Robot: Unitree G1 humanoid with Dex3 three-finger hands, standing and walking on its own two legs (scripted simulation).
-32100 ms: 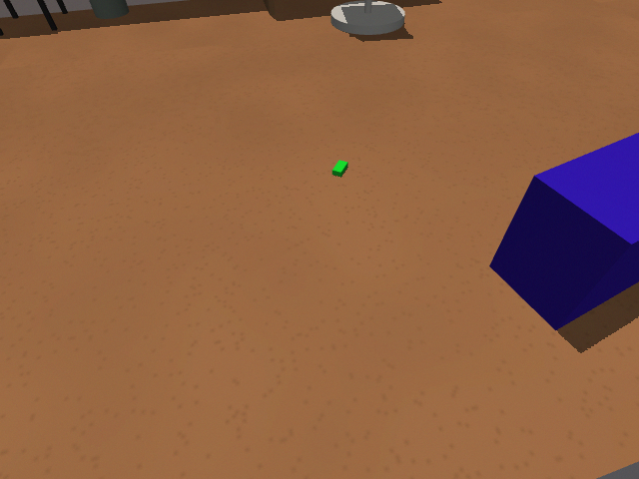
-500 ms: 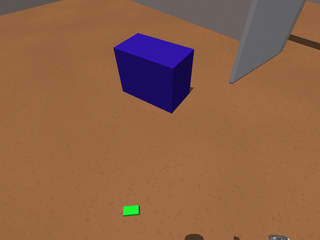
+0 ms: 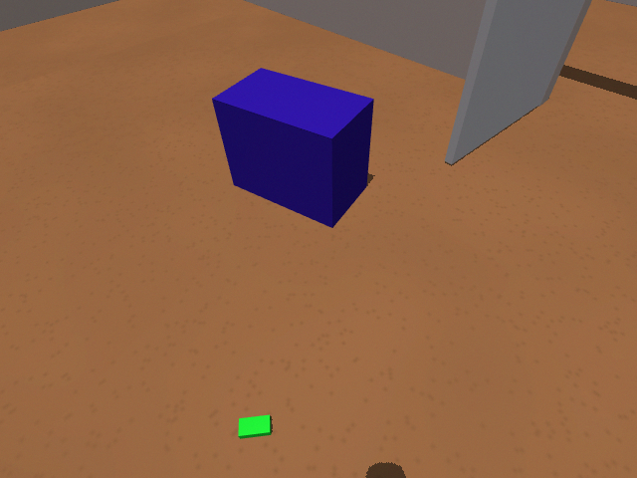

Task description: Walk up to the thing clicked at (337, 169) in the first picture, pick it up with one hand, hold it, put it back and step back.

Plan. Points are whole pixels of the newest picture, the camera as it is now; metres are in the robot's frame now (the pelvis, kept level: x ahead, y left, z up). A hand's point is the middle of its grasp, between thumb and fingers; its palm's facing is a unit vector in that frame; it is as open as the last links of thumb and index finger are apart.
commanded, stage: walk up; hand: left
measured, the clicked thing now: (255, 426) +0.41 +0.24 -0.77
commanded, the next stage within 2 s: stand in 0.14 s
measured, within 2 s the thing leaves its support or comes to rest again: neither
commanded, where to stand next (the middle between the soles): +0.04 +0.01 m, yaw +0 degrees
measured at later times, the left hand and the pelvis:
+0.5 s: hand out of the picture +0.09 +0.24 -0.16, palm faces -0.02 -0.94 -0.33, open 7.4 cm; pelvis +0.01 -0.01 +0.00, yaw +0 degrees
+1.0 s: hand out of the picture +0.09 +0.24 -0.16, palm faces -0.03 -0.94 -0.34, open 7.4 cm; pelvis +0.01 -0.01 +0.00, yaw +0 degrees
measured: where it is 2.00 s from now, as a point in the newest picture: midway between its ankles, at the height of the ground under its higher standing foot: outside the picture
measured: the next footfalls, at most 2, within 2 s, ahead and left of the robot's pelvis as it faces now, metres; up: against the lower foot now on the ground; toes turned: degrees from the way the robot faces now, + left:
none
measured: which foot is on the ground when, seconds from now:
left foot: down 0.00-1.00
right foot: down 0.00-1.00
